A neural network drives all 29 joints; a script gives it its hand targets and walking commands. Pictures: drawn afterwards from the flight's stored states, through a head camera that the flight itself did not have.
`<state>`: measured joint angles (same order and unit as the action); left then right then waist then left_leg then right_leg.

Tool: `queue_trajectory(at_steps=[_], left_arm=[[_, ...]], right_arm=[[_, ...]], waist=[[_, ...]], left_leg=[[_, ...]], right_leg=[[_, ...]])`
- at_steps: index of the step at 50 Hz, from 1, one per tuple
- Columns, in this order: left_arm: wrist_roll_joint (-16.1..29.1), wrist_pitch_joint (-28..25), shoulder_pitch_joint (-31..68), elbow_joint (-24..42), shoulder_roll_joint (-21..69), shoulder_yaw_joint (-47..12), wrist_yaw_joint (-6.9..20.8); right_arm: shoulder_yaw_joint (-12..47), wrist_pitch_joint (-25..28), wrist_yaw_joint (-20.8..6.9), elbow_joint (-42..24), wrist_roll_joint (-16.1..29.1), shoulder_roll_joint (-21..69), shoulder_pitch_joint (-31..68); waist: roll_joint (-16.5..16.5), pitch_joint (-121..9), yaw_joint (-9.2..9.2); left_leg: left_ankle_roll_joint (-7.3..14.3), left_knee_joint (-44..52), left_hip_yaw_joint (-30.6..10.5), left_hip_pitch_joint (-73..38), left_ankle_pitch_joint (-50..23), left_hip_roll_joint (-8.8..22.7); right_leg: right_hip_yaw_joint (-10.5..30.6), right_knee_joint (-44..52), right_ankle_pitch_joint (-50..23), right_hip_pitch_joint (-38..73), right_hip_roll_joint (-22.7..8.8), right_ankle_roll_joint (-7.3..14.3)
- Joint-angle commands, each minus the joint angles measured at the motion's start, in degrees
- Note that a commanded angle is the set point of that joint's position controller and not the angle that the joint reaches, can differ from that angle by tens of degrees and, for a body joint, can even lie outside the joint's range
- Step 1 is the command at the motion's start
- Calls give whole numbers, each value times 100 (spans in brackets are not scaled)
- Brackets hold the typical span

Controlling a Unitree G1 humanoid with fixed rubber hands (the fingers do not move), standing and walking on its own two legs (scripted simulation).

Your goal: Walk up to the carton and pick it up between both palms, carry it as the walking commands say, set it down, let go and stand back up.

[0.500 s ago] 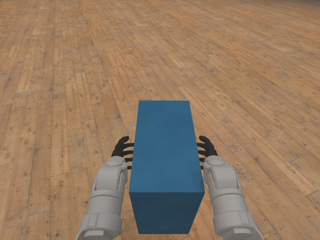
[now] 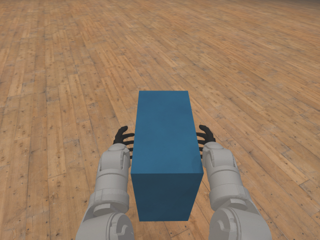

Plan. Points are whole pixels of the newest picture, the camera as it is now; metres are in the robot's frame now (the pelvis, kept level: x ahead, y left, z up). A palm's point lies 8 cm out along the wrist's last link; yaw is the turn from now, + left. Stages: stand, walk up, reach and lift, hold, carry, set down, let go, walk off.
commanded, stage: set down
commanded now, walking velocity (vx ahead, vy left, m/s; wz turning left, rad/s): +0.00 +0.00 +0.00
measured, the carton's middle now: (163, 156) +0.37 +0.01 -0.01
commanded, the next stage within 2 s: none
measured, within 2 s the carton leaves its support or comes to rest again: neither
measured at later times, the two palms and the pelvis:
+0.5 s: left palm (128, 164) +0.35 +0.11 -0.02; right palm (207, 165) +0.35 -0.13 -0.02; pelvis +0.02 -0.01 -0.01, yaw -1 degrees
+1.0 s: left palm (132, 179) +0.35 +0.11 -0.12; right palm (202, 178) +0.36 -0.13 -0.12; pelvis -0.01 -0.03 -0.05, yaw +1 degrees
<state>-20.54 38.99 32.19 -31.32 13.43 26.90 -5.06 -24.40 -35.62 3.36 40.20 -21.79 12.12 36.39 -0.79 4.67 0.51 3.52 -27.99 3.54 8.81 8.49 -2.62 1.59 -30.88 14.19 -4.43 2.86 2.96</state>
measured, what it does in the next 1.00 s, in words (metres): lowers itself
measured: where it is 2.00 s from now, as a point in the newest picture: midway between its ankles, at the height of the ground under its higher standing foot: outside the picture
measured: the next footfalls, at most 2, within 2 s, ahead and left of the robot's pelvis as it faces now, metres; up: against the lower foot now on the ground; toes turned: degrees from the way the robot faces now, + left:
none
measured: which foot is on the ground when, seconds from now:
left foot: down 0.00-1.00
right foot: down 0.00-1.00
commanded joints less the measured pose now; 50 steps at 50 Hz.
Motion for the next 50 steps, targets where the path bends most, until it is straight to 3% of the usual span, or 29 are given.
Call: queue_trajectory(at_steps=[1,5,10,17,26,36,50], left_arm=[[1079,-95,3711,-931,5737,-2273,1104],[957,-258,3640,-1025,5655,-2053,1042],[887,-593,3608,-986,5500,-2060,990],[914,-1234,2965,-988,5517,-2509,942],[772,-2258,2485,-826,5139,-2922,857],[505,-3179,2753,-910,4658,-3022,726],[791,-3638,3144,-1010,3856,-3135,343]], right_arm=[[1838,308,-1424,461,1123,5409,3658],[1611,397,-1451,731,932,5437,3464],[1643,717,-1428,734,860,5407,3433],[1959,1337,-1252,530,842,5327,2870],[2613,2232,-958,274,890,5303,2337],[2704,3074,-604,498,747,5044,2387],[2921,3569,-108,516,1200,4188,2808]], waist=[[259,-1326,-20],[221,-1186,-62],[63,-1341,-141],[95,-1654,-50],[42,-2416,-157],[89,-2929,-192],[142,-3555,-110]], left_leg=[[-208,569,-1561,-1372,1948,474],[-175,584,-1565,-1326,1969,494],[-178,300,-1465,-1559,1485,388],[-232,-129,-1437,-1560,45,315],[-121,-673,-1346,-981,-1049,97],[-71,-1278,-1326,129,-714,-100],[-51,-2273,-1203,1590,187,-310]], right_leg=[[841,721,1073,-1467,-173,312],[820,589,940,-1487,-156,301],[898,578,996,-1857,-218,330],[899,304,117,-2195,-132,323],[857,-124,-613,-2314,88,150],[835,-676,-448,-3004,262,-32],[680,-1526,279,-3810,415,-95]])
